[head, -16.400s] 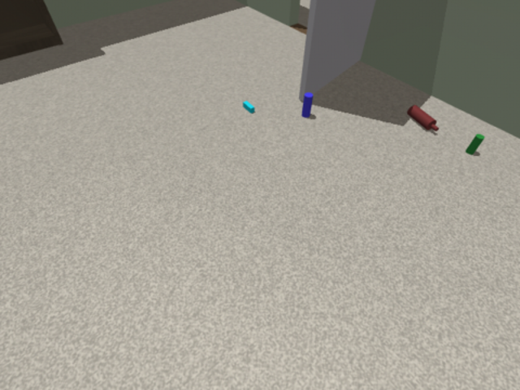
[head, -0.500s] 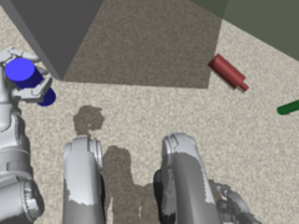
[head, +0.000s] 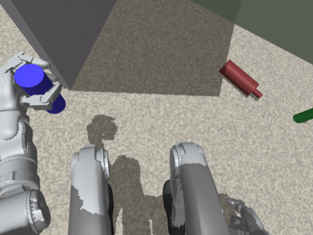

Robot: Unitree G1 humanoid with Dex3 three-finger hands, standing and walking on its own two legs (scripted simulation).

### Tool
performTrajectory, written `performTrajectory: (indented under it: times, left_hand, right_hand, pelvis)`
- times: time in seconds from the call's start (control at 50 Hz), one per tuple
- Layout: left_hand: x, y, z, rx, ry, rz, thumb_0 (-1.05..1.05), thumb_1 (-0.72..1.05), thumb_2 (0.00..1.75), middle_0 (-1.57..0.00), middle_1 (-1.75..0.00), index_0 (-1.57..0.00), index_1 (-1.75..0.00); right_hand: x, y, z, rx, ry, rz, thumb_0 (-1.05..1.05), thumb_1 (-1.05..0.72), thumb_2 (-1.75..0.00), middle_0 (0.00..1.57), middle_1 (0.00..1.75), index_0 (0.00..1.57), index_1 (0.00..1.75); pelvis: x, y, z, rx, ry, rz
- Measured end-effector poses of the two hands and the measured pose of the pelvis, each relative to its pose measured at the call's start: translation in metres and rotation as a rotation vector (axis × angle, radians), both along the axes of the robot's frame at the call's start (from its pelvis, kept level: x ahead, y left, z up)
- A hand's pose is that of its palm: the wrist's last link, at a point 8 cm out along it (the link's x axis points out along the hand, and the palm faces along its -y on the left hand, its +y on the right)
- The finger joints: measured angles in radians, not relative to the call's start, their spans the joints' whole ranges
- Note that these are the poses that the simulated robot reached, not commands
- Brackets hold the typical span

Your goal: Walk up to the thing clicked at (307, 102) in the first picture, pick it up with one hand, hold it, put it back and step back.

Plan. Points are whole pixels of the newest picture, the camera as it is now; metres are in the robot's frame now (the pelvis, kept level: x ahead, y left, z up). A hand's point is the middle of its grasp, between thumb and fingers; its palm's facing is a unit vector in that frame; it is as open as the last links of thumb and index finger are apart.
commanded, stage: lift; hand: left
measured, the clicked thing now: (44, 92) +0.45 +0.26 -0.05
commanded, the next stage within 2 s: hold in 1.90 s
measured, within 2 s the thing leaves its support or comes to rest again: neither
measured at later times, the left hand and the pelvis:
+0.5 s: hand (5, 70) +0.41 +0.24 +0.12, palm faces +0.17 -0.99 -0.04, open 7.6 cm; pelvis +0.02 +0.00 +0.11, yaw +2 degrees
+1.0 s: hand out of the picture +0.39 +0.23 +0.29, palm faces +0.18 -0.98 -0.04, open 7.6 cm; pelvis +0.05 +0.01 +0.25, yaw +5 degrees
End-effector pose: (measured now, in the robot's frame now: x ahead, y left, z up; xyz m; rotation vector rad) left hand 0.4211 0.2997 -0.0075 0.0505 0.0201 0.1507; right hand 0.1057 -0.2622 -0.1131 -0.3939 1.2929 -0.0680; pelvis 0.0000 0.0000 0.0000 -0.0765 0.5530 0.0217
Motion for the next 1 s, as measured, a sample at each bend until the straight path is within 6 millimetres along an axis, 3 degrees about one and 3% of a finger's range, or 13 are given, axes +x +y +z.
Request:
performTrajectory:
  times: [0.18, 0.32, 0.52, 0.7, 0.84, 1.0]
  left_hand:
    - [-0.01, 0.001, 0.037, -0.008, -0.005, 0.01, 0.05, -0.09, 1.08, -0.88, -1.05, -0.86, -1.06]
    - [-0.022, -0.003, 0.072, -0.008, -0.003, -0.004, 0.05, -0.09, 1.08, -0.88, -1.05, -0.87, -1.06]
    - [-0.042, -0.006, 0.137, -0.008, 0.018, 0.019, 0.05, -0.08, 1.08, -0.88, -1.05, -0.86, -1.06]
    - [-0.054, -0.011, 0.212, -0.001, 0.019, 0.027, 0.05, -0.08, 1.08, -0.87, -1.05, -0.86, -1.06]
    - [-0.058, -0.016, 0.262, -0.004, 0.024, 0.032, 0.05, -0.08, 1.08, -0.87, -1.05, -0.86, -1.06]
    - [-0.062, -0.018, 0.296, -0.013, 0.026, 0.033, 0.05, -0.08, 1.08, -0.87, -1.05, -0.86, -1.06]
  right_hand:
    - [0.016, 0.004, 0.024, 0.016, -0.059, -0.017, 0.01, -0.92, -0.89, 0.2, 0.3, 0.2, 0.3]
    - [0.035, 0.008, 0.054, 0.026, -0.121, -0.021, 0.01, -0.92, -0.89, 0.2, 0.3, 0.2, 0.3]
    - [0.069, 0.019, 0.116, 0.037, -0.212, -0.023, 0.01, -0.91, -0.89, 0.2, 0.3, 0.2, 0.3]
    - [0.095, 0.032, 0.179, 0.063, -0.29, -0.021, 0.01, -0.91, -0.89, 0.2, 0.3, 0.2, 0.3]
    - [0.104, 0.039, 0.228, 0.081, -0.338, -0.023, 0.01, -0.91, -0.89, 0.2, 0.3, 0.2, 0.3]
    - [0.104, 0.04, 0.267, 0.087, -0.356, -0.013, 0.01, -0.91, -0.89, 0.2, 0.3, 0.2, 0.3]
  pelvis:
    - [0.003, 0.0, 0.026, 0.007, 0.01, 0.006]
    - [0.005, 0.001, 0.056, 0.009, 0.015, 0.012]
    - [0.016, 0.004, 0.114, 0.007, -0.005, 0.029]
    - [0.031, 0.007, 0.173, 0.012, -0.06, 0.048]
    - [0.043, 0.009, 0.216, 0.019, -0.123, 0.061]
    - [0.05, 0.01, 0.25, 0.029, -0.189, 0.071]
